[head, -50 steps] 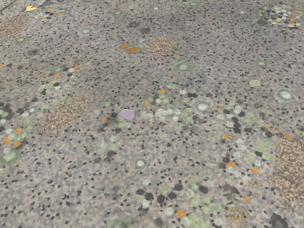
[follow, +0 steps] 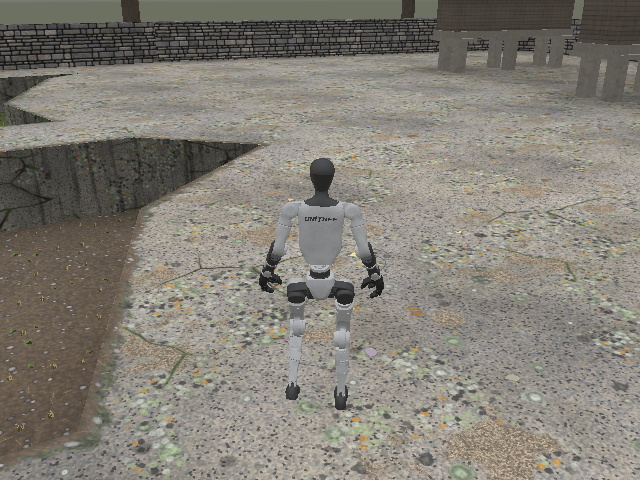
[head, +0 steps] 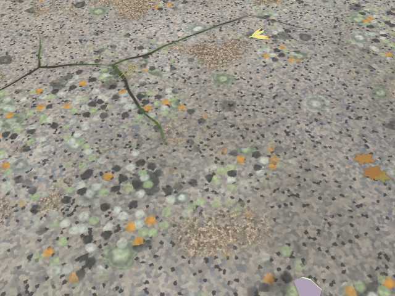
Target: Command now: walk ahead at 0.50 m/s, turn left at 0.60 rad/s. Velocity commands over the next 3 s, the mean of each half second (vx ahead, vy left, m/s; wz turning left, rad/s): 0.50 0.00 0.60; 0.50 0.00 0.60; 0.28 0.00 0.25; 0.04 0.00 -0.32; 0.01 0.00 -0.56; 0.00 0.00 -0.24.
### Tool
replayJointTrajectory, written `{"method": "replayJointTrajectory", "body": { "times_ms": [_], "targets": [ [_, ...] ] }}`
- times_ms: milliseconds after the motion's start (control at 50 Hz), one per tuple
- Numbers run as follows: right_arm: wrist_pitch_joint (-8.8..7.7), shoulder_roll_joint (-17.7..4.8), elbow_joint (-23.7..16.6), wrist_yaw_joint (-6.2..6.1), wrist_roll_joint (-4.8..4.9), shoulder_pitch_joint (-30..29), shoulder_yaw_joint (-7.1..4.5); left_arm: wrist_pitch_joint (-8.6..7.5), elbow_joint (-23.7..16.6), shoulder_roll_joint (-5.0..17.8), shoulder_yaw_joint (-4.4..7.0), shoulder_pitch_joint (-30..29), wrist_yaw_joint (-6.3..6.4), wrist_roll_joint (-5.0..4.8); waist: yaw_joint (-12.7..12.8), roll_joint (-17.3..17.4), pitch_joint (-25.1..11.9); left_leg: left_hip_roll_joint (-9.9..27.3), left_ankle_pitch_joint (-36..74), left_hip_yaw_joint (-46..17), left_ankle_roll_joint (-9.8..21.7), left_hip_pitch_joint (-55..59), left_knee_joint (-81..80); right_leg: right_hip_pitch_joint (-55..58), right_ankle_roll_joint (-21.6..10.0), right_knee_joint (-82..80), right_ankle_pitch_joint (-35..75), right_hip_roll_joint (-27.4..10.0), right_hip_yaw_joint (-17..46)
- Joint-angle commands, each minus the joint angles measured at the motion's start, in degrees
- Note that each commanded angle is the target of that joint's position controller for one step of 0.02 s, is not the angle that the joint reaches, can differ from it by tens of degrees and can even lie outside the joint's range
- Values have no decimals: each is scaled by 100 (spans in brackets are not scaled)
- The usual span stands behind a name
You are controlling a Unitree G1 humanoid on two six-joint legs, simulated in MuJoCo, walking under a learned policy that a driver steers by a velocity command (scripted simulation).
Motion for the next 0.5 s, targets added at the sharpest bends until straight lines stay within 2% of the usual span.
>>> {"method": "replayJointTrajectory", "body": {
  "times_ms": [20,80,160,200,240,280,300,320,340,360,380,400,420,440,460,480,500],
  "targets": [
    [-20,-291,-530,18,-12,-176,-108,-119,-196,739,201,-5,33,-21,43,-876,4,481,447,-238,-58,-1071,-209,761,-915,-1562,424,-1614,1371],
    [-34,-205,-599,55,-35,-459,-71,-113,-50,901,260,75,50,-13,89,-700,20,518,1112,-212,-122,-1287,-908,1030,-953,-1639,1124,-1653,796],
    [-119,-73,-713,207,-34,-1129,0,-30,91,1046,283,181,85,-55,334,-632,194,421,2106,185,-50,-965,-2216,1180,-753,-1638,1483,-1496,-29],
    [-130,-35,-826,282,-19,-1456,24,25,189,1148,309,358,93,-100,444,-605,312,366,2124,373,28,-876,-2646,1387,-702,-1618,1539,-1572,-226],
    [-125,-84,-940,343,-5,-1645,9,92,266,1256,345,459,88,-167,441,-630,397,294,1838,508,162,-825,-2941,1707,-636,-1483,1917,-1695,-365],
    [-105,-252,-989,370,-37,-1530,-74,162,282,1420,396,429,111,-232,237,-759,229,16,1269,774,385,-376,-3111,1977,-530,-932,3545,-1736,-582],
    [-80,-395,-948,361,-58,-1238,-152,201,275,1516,427,412,134,-264,24,-864,-11,-203,971,937,520,100,-3132,2048,-473,-373,4557,-1719,-690],
    [-59,-608,-776,336,-54,-527,-285,247,256,1541,431,341,156,-291,-414,-819,-399,-455,1044,1056,704,1045,-3384,1879,-368,603,5097,-1607,-842],
    [-15,-948,-499,249,-32,484,-481,246,223,1381,364,364,183,-259,-917,-607,-907,-552,1355,845,936,2658,-3644,1011,-160,1978,4526,-1401,-942],
    [25,-1502,-389,123,18,874,-591,196,19,693,148,641,155,34,-695,736,-1316,778,1329,-1344,1493,4466,-3698,-1102,134,3977,232,-822,-915],
    [-96,-1685,-642,176,1,708,-541,-8,-273,545,12,676,91,-18,-436,1226,-2315,1784,-18,-4469,2502,5396,-4738,-2587,275,5380,-2437,132,381],
    [-191,-1152,-601,227,-33,671,-393,-151,-386,1103,151,-32,23,-246,-771,407,-1893,1651,-155,-3965,2129,5155,-5070,-3206,196,5503,-1950,-218,936],
    [-254,-972,-539,228,-51,486,-326,-239,-484,1081,127,-266,-4,-314,-638,311,-1146,1444,195,-3152,1915,4385,-5101,-3282,89,5110,-1437,-425,842],
    [-277,-835,-560,218,-50,95,-275,-266,-394,999,116,-249,43,-187,-350,-181,-751,1177,780,-2557,1714,3537,-5103,-2936,104,4607,-1040,-656,846],
    [-284,-679,-620,201,-88,-210,-219,-235,-349,1055,157,-176,67,-65,-138,-114,-544,989,1433,-2138,1631,2910,-5168,-2547,155,4182,-807,-783,863],
    [-282,-621,-683,174,-142,-378,-184,-168,-317,1065,175,-73,51,-36,15,7,-471,872,1773,-1950,1617,2498,-5295,-2236,204,4036,-649,-837,873],
    [-297,-631,-671,148,-144,-433,-188,-111,-306,1004,170,-22,47,-9,74,36,-450,830,2077,-1849,1661,2257,-5381,-2104,289,3842,-569,-823,823]
  ]
}}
